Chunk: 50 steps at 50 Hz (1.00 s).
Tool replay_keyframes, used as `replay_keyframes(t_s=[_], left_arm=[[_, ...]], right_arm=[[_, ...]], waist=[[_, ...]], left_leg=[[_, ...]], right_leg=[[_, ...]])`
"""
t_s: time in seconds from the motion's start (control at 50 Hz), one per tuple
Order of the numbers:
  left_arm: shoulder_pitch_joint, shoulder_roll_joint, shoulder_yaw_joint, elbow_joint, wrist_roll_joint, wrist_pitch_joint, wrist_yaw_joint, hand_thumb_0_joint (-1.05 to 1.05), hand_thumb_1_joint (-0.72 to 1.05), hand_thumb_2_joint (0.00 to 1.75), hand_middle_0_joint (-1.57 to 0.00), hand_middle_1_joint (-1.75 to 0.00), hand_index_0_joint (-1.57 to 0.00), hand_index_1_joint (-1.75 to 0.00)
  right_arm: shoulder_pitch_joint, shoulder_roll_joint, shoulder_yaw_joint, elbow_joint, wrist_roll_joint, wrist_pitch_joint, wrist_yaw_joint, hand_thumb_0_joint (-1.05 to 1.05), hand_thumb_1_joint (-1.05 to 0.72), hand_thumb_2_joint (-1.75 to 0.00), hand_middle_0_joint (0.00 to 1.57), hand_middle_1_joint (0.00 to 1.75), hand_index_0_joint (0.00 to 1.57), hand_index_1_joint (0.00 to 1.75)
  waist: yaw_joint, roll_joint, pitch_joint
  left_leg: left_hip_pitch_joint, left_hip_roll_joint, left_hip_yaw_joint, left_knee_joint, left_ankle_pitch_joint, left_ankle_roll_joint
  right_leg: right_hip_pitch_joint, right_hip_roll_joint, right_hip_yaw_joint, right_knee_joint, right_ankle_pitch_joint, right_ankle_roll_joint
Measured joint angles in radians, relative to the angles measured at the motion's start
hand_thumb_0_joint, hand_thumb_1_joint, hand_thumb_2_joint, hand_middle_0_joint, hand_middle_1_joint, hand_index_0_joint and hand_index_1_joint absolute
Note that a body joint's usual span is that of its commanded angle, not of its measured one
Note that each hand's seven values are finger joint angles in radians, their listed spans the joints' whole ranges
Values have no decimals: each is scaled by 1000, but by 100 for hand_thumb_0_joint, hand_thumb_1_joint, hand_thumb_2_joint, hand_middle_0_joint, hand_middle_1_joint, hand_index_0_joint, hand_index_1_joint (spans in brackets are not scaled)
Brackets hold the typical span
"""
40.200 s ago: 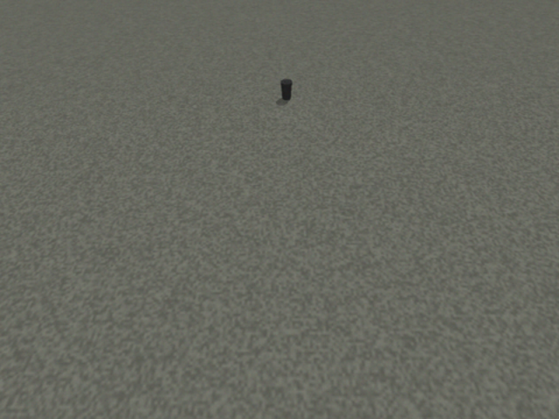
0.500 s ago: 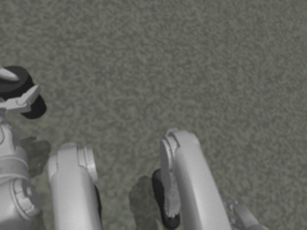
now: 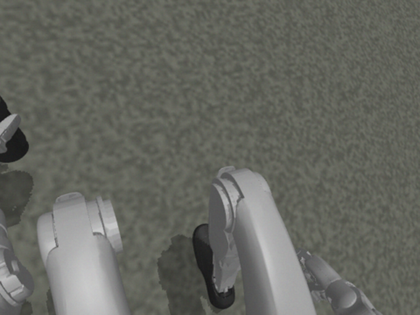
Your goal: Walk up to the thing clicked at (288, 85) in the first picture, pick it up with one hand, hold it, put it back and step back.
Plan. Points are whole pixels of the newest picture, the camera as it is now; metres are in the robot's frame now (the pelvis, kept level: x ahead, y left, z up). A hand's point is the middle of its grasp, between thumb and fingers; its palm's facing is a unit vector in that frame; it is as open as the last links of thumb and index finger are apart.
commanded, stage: crouch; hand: left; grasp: from the side
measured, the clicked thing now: out of the picture +0.45 +0.30 -0.14
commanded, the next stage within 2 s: lower in 0.02 s
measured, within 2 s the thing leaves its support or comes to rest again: neither
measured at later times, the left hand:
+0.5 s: hand out of the picture +0.46 +0.31 -0.15, palm faces +0.41 -0.91 +0.00, open 6.6 cm
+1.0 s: hand out of the picture +0.47 +0.31 -0.19, palm faces +0.43 -0.90 -0.01, open 6.6 cm
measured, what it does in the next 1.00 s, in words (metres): stands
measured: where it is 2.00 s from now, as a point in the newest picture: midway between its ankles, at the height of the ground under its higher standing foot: (165, 297)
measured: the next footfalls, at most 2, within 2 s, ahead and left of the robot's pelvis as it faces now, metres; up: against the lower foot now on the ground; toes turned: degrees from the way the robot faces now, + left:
none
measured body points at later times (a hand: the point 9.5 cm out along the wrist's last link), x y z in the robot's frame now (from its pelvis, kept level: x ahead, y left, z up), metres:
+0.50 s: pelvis -0.01 +0.01 -0.01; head +0.24 +0.14 +0.33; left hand +0.43 +0.35 -0.15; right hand +0.11 -0.27 -0.07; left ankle +0.08 +0.14 -0.27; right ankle +0.11 -0.12 -0.27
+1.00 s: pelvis -0.01 +0.01 -0.02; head +0.25 +0.17 +0.31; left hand +0.44 +0.35 -0.18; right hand +0.13 -0.25 -0.06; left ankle +0.08 +0.14 -0.27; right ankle +0.11 -0.12 -0.27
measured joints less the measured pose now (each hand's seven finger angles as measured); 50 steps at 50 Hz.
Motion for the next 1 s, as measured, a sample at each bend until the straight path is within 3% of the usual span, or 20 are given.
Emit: replay_keyframes(t_s=[0.22,0.44,0.68,1.0], left_arm=[[-6,56,14,56,-4,-28,21,12,-18,89,-73,-94,-117,-120],[-22,158,35,180,3,-86,38,12,-17,88,-73,-95,-117,-120],[-36,240,35,241,9,-138,65,13,-17,87,-73,-95,-118,-120],[-35,294,29,287,8,-178,104,13,-17,87,-73,-95,-118,-120]], right_arm=[[-20,-14,56,-25,-20,9,4,0,-93,-91,20,30,20,30],[-56,-32,146,-63,-56,10,2,0,-93,-91,20,30,20,30],[-101,-49,218,-91,-99,9,-5,0,-93,-90,20,30,20,30],[-159,-52,277,-131,-125,13,-10,0,-92,-90,20,30,20,30]], waist=[[-23,-20,40],[-54,-77,108],[-65,-125,163],[-66,-162,193]], left_leg=[[8,0,-27,23,0,0],[22,4,-66,59,1,1],[39,3,-102,88,-14,5],[53,7,-136,110,-28,13]], right_leg=[[14,9,-19,4,11,6],[33,28,-45,10,34,18],[65,41,-71,7,33,29],[89,57,-93,-2,37,43]])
